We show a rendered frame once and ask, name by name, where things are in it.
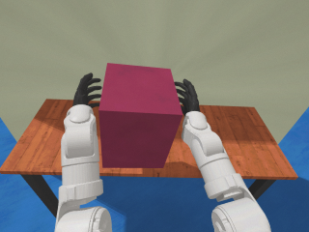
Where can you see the left robot upper arm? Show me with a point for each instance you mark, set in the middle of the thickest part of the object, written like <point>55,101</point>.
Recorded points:
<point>89,219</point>

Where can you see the robot right forearm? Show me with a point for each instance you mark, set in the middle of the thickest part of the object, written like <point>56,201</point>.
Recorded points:
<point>221,180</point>

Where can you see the left robot hand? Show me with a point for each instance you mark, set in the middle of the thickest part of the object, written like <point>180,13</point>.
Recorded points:
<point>82,91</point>

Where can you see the table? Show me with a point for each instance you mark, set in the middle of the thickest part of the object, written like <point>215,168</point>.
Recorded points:
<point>251,149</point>

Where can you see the right robot upper arm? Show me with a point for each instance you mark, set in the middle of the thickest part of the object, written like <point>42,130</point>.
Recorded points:
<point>242,215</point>

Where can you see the carton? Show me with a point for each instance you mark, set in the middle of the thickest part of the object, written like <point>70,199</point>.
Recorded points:
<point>139,115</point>

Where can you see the robot left forearm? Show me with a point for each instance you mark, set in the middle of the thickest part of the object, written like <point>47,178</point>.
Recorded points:
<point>81,182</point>

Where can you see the right robot hand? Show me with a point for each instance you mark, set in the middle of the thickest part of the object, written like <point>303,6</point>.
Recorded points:
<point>190,99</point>

